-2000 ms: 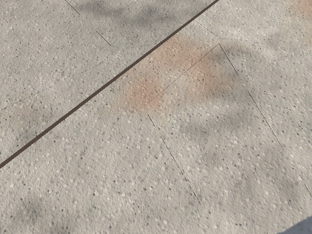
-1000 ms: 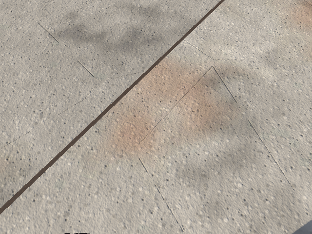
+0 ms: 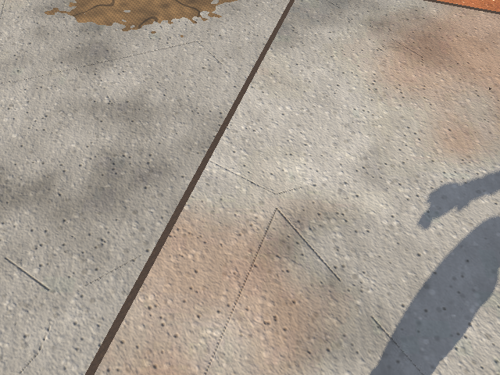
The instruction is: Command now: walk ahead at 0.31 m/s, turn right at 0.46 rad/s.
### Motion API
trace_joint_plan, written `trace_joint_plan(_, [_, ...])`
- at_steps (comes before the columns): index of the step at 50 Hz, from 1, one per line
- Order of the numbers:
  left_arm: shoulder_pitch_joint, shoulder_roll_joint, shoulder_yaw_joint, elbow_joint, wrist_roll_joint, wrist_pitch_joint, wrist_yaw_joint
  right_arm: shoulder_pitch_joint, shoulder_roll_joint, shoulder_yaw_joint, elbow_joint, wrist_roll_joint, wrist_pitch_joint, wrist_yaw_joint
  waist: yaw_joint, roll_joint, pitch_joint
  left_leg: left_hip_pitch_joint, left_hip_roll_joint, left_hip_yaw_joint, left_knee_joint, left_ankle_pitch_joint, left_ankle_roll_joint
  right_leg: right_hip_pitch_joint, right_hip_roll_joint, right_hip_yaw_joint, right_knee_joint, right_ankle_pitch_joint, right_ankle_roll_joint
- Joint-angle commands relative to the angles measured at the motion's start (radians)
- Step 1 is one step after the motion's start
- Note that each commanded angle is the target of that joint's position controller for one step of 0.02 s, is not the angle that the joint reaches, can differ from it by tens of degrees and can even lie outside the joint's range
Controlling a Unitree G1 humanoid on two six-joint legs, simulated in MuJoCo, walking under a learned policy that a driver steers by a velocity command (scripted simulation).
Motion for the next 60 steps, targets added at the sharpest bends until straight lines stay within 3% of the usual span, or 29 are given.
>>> trace_joint_plan(1, [0.021, 0.032, 0.002, -0.049, 0.012, -0.017, 0.003, 0.015, -0.163, -0.03, -0.037, 0.003, 0.005, -0.018, 0.042, 0.145, -0.01, -0.028, 0.255, -0.04, 0.088, 0.981, 0.078, 0.142, 0.081, -0.064, -0.073, -0.06, -0.033])
trace_joint_plan(3, [0.173, 0.064, 0.017, 0.003, 0.021, -0.034, 0.015, 0.02, -0.171, -0.031, -0.029, 0.002, 0.022, -0.021, 0.095, 0.157, -0.084, -0.023, 0.25, -0.059, 0.29, 1.012, 0.077, 0.31, 0.13, -0.032, -0.163, -0.089, -0.07])
trace_joint_plan(4, [0.274, 0.087, 0.026, 0.041, 0.032, -0.052, 0.025, 0.012, -0.166, -0.027, -0.029, 0.01, 0.029, -0.017, 0.15, 0.108, -0.134, -0.083, 0.219, -0.047, 0.465, 0.853, 0.052, 0.467, 0.112, -0.001, -0.303, 0.101, -0.087])
trace_joint_plan(5, [0.355, 0.167, 0.04, 0.057, 0.044, -0.068, 0.041, 0.036, -0.1, -0.009, -0.061, 0.02, 0.032, -0.01, 0.16, -0.023, -0.259, -0.281, 0.161, -0.051, 0.737, 0.322, 0.025, 0.732, -0.125, 0.193, -0.215, 0.632, -0.133])
trace_joint_plan(6, [0.35, 0.195, 0.039, 0.063, 0.008, -0.065, 0.048, 0.212, -0.009, 0.018, -0.046, 0.073, 0.048, -0.001, 0.08, -0.159, -0.492, -0.47, 0.015, -0.191, 1.033, -0.387, -0.005, 0.999, -0.429, 0.5, -0.169, 1.068, -0.329])
trace_joint_plan(7, [0.341, 0.177, 0.038, 0.041, -0.024, -0.047, 0.06, 0.123, -0.1, -0.008, -0.031, 0.054, 0.067, -0.008, 0.118, 0.008, -0.475, -0.46, 0.02, -0.334, 1.024, -0.308, -0.009, 0.852, -0.365, 0.401, -0.233, 0.914, -0.306])
trace_joint_plan(8, [0.236, 0.136, 0.023, 0.039, -0.03, -0.044, 0.068, 0.033, -0.083, -0.006, -0.056, 0.039, 0.07, -0.006, 0.093, -0.034, -0.306, -0.508, 0.046, -0.334, 0.991, -0.265, -0.006, 0.71, -0.327, 0.31, -0.309, 0.714, -0.271])
trace_joint_plan(9, [0.162, 0.076, 0.003, 0.032, -0.03, -0.043, 0.073, 0.0, -0.074, -0.005, -0.053, 0.017, 0.073, -0.007, 0.057, -0.008, -0.17, -0.503, 0.074, -0.327, 0.904, -0.209, -0.008, 0.559, -0.277, 0.245, -0.378, 0.553, -0.208])
trace_joint_plan(10, [0.125, 0.044, -0.011, 0.033, -0.033, -0.043, 0.079, -0.017, -0.086, -0.012, -0.049, -0.003, 0.087, -0.005, 0.029, 0.001, -0.1, -0.436, 0.092, -0.331, 0.835, -0.153, -0.007, 0.433, -0.231, 0.17, -0.429, 0.473, -0.15])
trace_joint_plan(11, [0.12, 0.057, -0.01, 0.034, -0.029, -0.045, 0.085, 0.043, -0.071, -0.014, -0.034, -0.021, 0.103, -0.003, 0.005, -0.055, -0.085, -0.371, 0.077, -0.307, 0.835, -0.124, -0.013, 0.362, -0.227, 0.128, -0.429, 0.512, -0.15])
trace_joint_plan(12, [0.133, 0.063, -0.008, 0.036, -0.025, -0.049, 0.087, 0.062, -0.061, -0.016, -0.023, -0.023, 0.112, -0.002, -0.001, -0.036, -0.097, -0.357, 0.065, -0.299, 0.848, -0.108, -0.016, 0.352, -0.217, 0.102, -0.425, 0.543, -0.153])
trace_joint_plan(15, [0.129, 0.101, 0.005, 0.024, -0.018, -0.057, 0.089, 0.051, -0.058, -0.027, -0.034, -0.011, 0.128, 0.0, -0.014, -0.022, -0.136, -0.408, 0.053, -0.284, 0.831, -0.068, -0.026, 0.381, -0.207, 0.044, -0.426, 0.445, -0.154])
trace_joint_plan(20, [0.143, 0.102, 0.011, 0.021, -0.014, -0.026, 0.102, -0.094, -0.069, -0.033, -0.11, -0.019, 0.158, 0.013, 0.025, -0.085, -0.093, -0.482, 0.076, -0.259, 0.667, -0.03, -0.033, 0.382, -0.221, 0.034, -0.491, -0.076, -0.148])
trace_joint_plan(26, [0.162, 0.149, 0.03, 0.019, -0.005, 0.001, 0.098, -0.142, -0.075, -0.034, -0.177, -0.011, 0.162, 0.031, 0.049, -0.074, -0.105, -0.424, 0.059, -0.21, 0.515, -0.114, -0.004, 0.413, -0.286, 0.024, -0.436, -0.149, -0.145])
trace_joint_plan(29, [0.145, 0.182, 0.043, 0.013, -0.009, 0.015, 0.094, -0.098, -0.073, -0.034, -0.194, -0.004, 0.151, 0.037, 0.017, -0.053, -0.115, -0.295, 0.034, -0.186, 0.318, -0.034, 0.031, 0.381, -0.284, -0.025, -0.337, -0.132, -0.074])
trace_joint_plan(30, [0.163, 0.177, 0.047, 0.02, -0.006, 0.023, 0.09, -0.067, -0.094, -0.039, -0.188, -0.005, 0.141, 0.035, 0.004, 0.003, -0.104, -0.227, 0.033, -0.231, 0.185, 0.047, 0.051, 0.332, -0.253, -0.064, -0.254, -0.176, -0.011])
trace_joint_plan(31, [0.197, 0.127, 0.04, 0.015, -0.005, 0.034, 0.079, -0.052, -0.175, -0.055, -0.195, -0.018, 0.127, 0.026, 0.011, 0.214, -0.079, -0.189, 0.196, -0.484, -0.01, 0.096, 0.092, 0.22, -0.146, -0.152, -0.025, -0.341, 0.069])
trace_joint_plan(32, [0.139, 0.072, 0.024, -0.054, -0.025, 0.038, 0.088, -0.054, -0.309, -0.085, -0.215, -0.009, 0.124, 0.017, 0.008, 0.375, -0.003, -0.201, 0.407, -0.81, -0.046, 0.398, 0.23, -0.013, 0.049, -0.121, 0.13, -0.619, 0.135])
trace_joint_plan(33, [0.068, 0.094, 0.022, -0.066, -0.013, 0.049, 0.093, 0.0, -0.293, -0.093, -0.191, -0.018, 0.128, 0.002, -0.031, 0.245, -0.008, -0.237, 0.397, -0.748, -0.02, 0.461, 0.297, 0.003, 0.035, 0.019, 0.306, -0.602, 0.131])
trace_joint_plan(35, [0.105, 0.106, 0.029, -0.048, -0.03, 0.043, 0.083, -0.135, -0.223, -0.07, -0.22, -0.005, 0.133, -0.005, 0.049, 0.151, -0.013, -0.249, 0.255, -0.577, 0.005, 0.377, 0.231, 0.006, 0.025, 0.085, 0.342, -0.42, 0.117])
trace_joint_plan(38, [0.145, 0.136, 0.041, -0.035, -0.001, 0.035, 0.073, -0.193, -0.187, -0.057, -0.263, 0.011, 0.127, 0.005, 0.062, 0.125, -0.11, -0.154, 0.195, -0.523, 0.055, 0.573, 0.213, 0.021, 0.053, 0.089, 0.397, -0.336, 0.109])
trace_joint_plan(43, [0.132, 0.108, 0.028, -0.055, -0.017, 0.052, 0.08, -0.127, -0.194, -0.053, -0.254, 0.003, 0.115, 0.003, 0.028, 0.144, -0.116, -0.083, 0.204, -0.549, 0.058, 0.554, 0.222, 0.035, 0.046, 0.097, 0.259, -0.351, 0.124])
trace_joint_plan(48, [0.154, 0.077, 0.003, -0.034, -0.026, 0.058, 0.078, -0.173, -0.144, -0.014, -0.242, -0.018, 0.11, -0.002, 0.018, 0.158, -0.116, -0.183, 0.196, -0.491, 0.049, 0.485, 0.191, 0.299, 0.048, 0.076, -0.017, -0.372, 0.095])
trace_joint_plan(50, [0.173, 0.087, 0.002, -0.025, -0.031, 0.053, 0.079, -0.196, -0.173, -0.012, -0.229, -0.016, 0.111, -0.006, 0.034, 0.148, -0.095, -0.214, 0.196, -0.486, 0.075, 0.452, 0.172, 0.385, 0.068, 0.057, -0.147, -0.321, 0.079])
trace_joint_plan(52, [0.183, 0.12, 0.004, -0.028, -0.023, 0.032, 0.078, -0.205, -0.207, -0.021, -0.224, -0.003, 0.115, -0.014, 0.057, 0.09, -0.078, -0.253, 0.17, -0.475, 0.127, 0.356, 0.107, 0.473, 0.045, 0.111, -0.349, -0.114, 0.058])
trace_joint_plan(53, [0.193, 0.178, 0.012, -0.036, -0.009, 0.017, 0.079, -0.196, -0.193, -0.02, -0.238, -0.004, 0.115, -0.015, 0.033, -0.002, -0.093, -0.274, 0.11, -0.431, 0.215, 0.263, 0.065, 0.491, -0.064, 0.26, -0.377, 0.024, 0.034])
trace_joint_plan(54, [0.155, 0.247, 0.03, -0.037, -0.029, 0.013, 0.072, -0.168, -0.155, -0.016, -0.243, 0.005, 0.119, -0.014, -0.021, -0.126, -0.069, -0.307, -0.018, -0.335, 0.235, 0.057, 0.026, 0.443, -0.157, 0.391, -0.373, 0.182, -0.045])
trace_joint_plan(55, [0.162, 0.217, 0.028, -0.038, -0.031, 0.012, 0.06, -0.189, -0.153, -0.01, -0.23, -0.004, 0.126, -0.021, 0.019, -0.162, -0.051, -0.293, -0.037, -0.311, 0.271, -0.024, 0.009, 0.391, -0.208, 0.47, -0.4, 0.183, -0.104])
trace_joint_plan(60, [0.182, 0.219, 0.044, -0.035, -0.026, 0.022, 0.068, -0.244, -0.146, -0.021, -0.251, 0.009, 0.123, -0.013, 0.055, -0.145, -0.079, -0.406, -0.062, -0.326, 0.446, -0.161, -0.003, 0.484, -0.149, 0.467, -0.381, 0.185, -0.129])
